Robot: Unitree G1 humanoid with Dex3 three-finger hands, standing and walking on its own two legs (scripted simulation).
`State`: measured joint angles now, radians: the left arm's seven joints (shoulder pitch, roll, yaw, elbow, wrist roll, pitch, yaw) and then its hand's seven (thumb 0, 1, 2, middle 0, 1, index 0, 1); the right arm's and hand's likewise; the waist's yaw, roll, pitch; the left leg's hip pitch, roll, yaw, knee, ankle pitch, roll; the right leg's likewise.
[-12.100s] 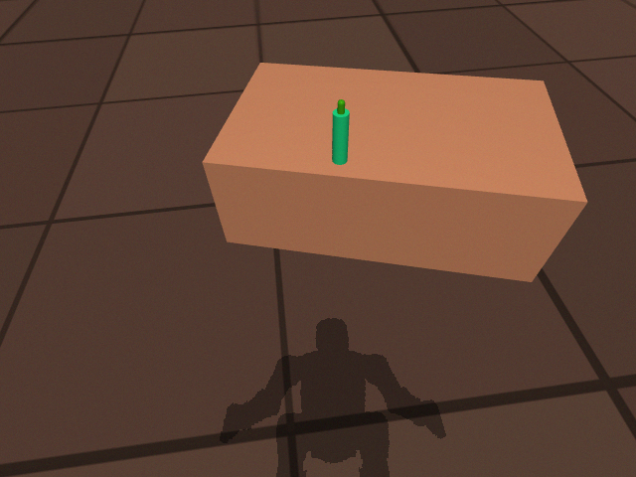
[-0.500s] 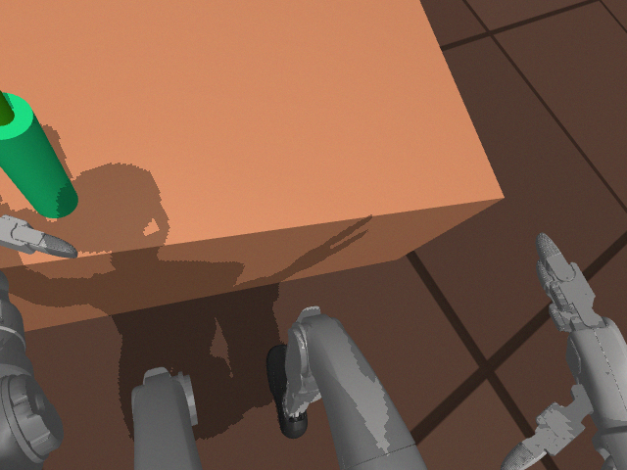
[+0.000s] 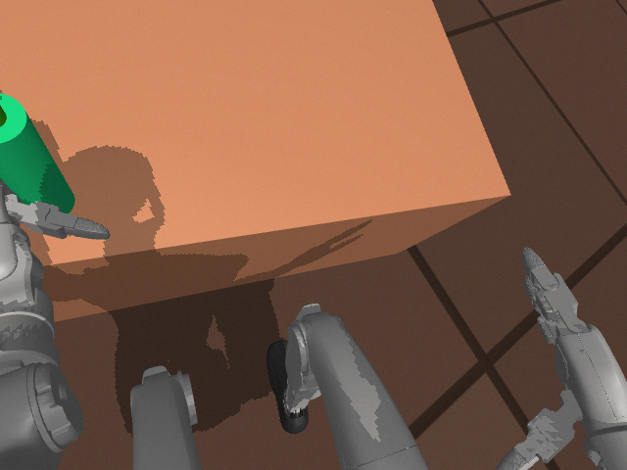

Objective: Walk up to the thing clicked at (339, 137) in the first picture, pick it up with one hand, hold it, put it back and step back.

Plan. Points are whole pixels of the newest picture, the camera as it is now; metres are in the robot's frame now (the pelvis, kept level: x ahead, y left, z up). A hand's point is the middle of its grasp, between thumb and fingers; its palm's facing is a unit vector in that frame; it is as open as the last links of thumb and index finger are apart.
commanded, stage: close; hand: left
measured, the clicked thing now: (20, 158) +0.51 +0.19 -0.03
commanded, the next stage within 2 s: settle in 0.56 s
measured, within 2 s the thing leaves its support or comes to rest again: leaves its support in 0.88 s
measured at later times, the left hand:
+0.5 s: hand (25, 159) +0.52 +0.19 -0.06, palm faces +0.19 -0.98 +0.01, open 9.1 cm
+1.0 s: hand (26, 135) +0.53 +0.18 -0.03, palm faces +0.12 -0.99 +0.00, open 7.1 cm
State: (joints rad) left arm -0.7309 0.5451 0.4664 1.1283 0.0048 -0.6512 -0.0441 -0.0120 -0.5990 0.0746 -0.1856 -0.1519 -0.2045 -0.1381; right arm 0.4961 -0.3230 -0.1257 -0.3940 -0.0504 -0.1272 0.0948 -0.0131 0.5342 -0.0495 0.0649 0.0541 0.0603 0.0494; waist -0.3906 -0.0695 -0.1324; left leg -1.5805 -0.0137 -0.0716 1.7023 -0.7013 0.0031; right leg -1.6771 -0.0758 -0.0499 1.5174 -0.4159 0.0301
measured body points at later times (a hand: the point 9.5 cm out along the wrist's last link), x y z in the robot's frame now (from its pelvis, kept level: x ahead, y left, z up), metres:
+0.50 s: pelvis +0.00 +0.00 +0.01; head +0.22 +0.07 +0.39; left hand +0.51 +0.24 -0.05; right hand +0.19 -0.25 +0.12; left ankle +0.03 +0.11 -0.52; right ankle +0.13 -0.15 -0.52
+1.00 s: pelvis +0.01 +0.00 +0.02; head +0.21 +0.08 +0.41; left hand +0.52 +0.24 -0.03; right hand +0.18 -0.25 +0.13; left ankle +0.03 +0.11 -0.52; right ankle +0.13 -0.15 -0.52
